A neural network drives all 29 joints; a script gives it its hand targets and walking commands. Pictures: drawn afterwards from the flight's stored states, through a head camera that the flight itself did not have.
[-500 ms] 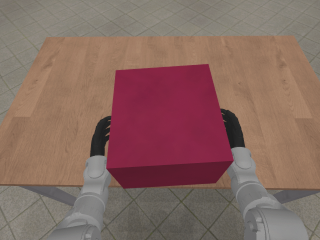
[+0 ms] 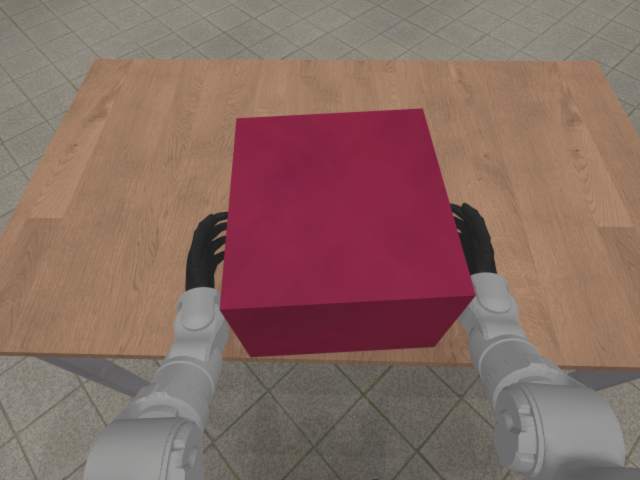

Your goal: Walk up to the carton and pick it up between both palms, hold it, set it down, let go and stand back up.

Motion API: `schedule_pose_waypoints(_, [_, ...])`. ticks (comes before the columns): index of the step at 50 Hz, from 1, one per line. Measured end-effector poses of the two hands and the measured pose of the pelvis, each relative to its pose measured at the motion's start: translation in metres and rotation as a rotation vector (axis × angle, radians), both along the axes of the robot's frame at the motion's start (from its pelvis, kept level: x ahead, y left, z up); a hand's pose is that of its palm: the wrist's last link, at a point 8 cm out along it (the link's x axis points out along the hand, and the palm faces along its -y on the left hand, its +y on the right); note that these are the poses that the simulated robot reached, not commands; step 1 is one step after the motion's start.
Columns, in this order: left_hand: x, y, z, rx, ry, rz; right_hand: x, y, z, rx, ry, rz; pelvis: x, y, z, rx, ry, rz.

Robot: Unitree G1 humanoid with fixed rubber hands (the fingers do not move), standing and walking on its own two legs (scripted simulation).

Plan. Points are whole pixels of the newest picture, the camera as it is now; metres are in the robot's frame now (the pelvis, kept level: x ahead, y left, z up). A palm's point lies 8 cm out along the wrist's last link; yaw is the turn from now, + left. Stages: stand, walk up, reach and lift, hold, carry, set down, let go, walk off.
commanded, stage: set down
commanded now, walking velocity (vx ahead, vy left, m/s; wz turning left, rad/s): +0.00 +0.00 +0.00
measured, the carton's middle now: (336, 233) +0.45 +0.01 -0.02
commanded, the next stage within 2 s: none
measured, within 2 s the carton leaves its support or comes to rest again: neither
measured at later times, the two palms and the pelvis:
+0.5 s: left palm (185, 299) +0.33 +0.20 -0.01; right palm (503, 273) +0.38 -0.21 +0.00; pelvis -0.03 -0.01 -0.01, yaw +0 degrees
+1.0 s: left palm (173, 334) +0.29 +0.20 -0.01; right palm (520, 313) +0.32 -0.22 +0.00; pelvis -0.06 -0.01 -0.02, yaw +0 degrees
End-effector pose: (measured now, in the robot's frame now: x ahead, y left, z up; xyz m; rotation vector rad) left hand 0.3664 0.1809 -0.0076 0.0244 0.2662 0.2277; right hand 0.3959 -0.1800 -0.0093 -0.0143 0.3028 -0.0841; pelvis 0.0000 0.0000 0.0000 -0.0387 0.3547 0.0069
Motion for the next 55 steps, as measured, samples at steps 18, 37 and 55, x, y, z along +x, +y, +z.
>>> schedule_pose_waypoints(18, [-0.023, 0.014, -0.001, 0.009, 0.029, -0.004, -0.009, -0.02, 0.012, 0.009, 0.013, 0.012, -0.024, -0.004, -0.009, 0.001, -0.011, -0.004])
schedule_pose_waypoints(37, [-0.055, 0.017, 0.0, 0.0, 0.04, -0.017, -0.048, -0.032, 0.009, 0.016, 0.034, 0.02, -0.049, -0.007, -0.013, 0.004, -0.054, -0.005])
schedule_pose_waypoints(55, [-0.092, 0.023, -0.008, -0.018, 0.049, 0.008, -0.086, -0.043, 0.002, 0.019, 0.042, 0.044, -0.062, -0.008, -0.015, 0.007, -0.078, -0.005])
